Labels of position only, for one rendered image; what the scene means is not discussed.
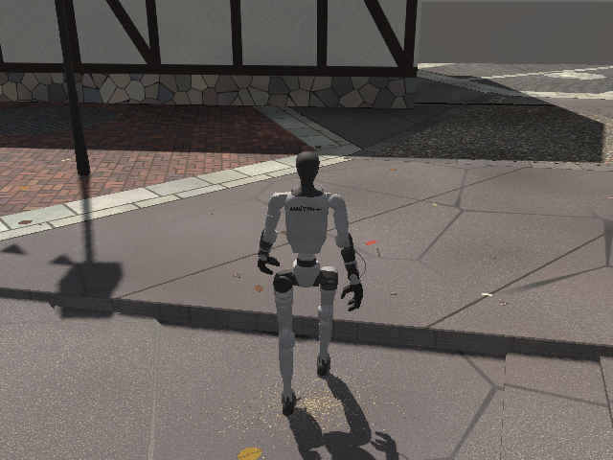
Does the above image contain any robot right hand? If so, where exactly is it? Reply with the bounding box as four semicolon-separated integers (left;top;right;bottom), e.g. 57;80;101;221
341;283;363;311

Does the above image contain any humanoid robot torso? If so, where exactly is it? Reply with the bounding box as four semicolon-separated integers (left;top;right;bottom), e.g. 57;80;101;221
284;188;329;288

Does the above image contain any left robot upper arm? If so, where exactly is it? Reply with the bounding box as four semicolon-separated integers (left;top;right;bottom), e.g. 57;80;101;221
262;192;287;243

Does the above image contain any left robot forearm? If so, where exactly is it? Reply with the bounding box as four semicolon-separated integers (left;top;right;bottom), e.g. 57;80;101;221
258;228;273;261

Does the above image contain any left robot foot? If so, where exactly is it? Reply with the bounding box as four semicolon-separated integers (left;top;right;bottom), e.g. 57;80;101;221
282;388;296;416

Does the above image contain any right robot upper arm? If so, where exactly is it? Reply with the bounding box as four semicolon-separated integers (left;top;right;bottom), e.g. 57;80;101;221
327;193;351;248

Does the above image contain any robot left hand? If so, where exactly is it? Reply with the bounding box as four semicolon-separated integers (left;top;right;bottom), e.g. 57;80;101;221
258;257;280;275

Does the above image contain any right robot forearm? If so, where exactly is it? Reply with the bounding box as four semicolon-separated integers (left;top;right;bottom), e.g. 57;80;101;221
341;233;361;285

